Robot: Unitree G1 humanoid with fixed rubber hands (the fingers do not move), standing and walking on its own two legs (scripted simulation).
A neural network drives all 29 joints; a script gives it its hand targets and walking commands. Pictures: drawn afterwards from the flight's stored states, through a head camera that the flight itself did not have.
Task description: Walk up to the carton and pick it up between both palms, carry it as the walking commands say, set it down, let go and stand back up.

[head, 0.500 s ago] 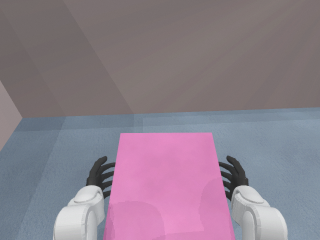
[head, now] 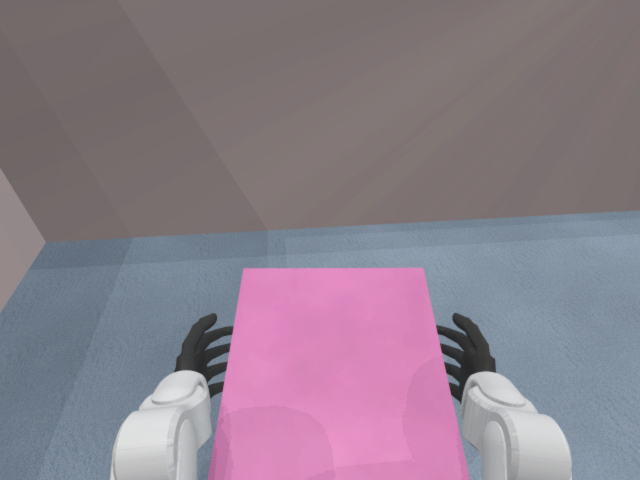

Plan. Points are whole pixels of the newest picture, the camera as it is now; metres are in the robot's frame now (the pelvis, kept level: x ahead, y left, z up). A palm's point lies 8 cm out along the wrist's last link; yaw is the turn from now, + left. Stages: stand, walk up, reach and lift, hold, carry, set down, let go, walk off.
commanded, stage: carry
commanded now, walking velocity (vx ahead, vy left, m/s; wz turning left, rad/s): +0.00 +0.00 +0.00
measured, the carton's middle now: (333, 400) +0.25 +0.00 +0.01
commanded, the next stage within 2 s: none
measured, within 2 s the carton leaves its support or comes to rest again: neither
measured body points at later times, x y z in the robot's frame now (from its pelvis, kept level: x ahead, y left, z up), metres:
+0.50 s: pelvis -0.01 -0.02 +0.00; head -0.04 -0.01 +0.45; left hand +0.24 +0.14 +0.08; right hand +0.24 -0.18 +0.08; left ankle -0.09 +0.06 -0.73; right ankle +0.06 -0.11 -0.73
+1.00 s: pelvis -0.02 -0.02 +0.00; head -0.05 -0.02 +0.45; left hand +0.24 +0.13 +0.07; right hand +0.24 -0.18 +0.08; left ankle -0.09 +0.06 -0.73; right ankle +0.06 -0.11 -0.73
